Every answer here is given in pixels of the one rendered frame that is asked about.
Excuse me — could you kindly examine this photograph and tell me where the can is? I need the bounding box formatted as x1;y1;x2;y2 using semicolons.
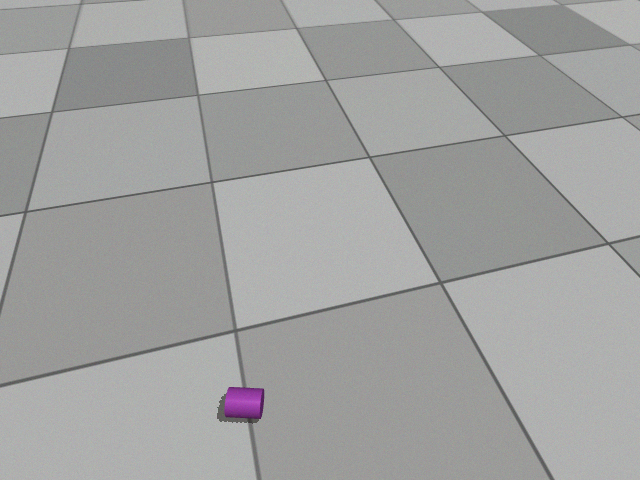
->
224;387;264;419

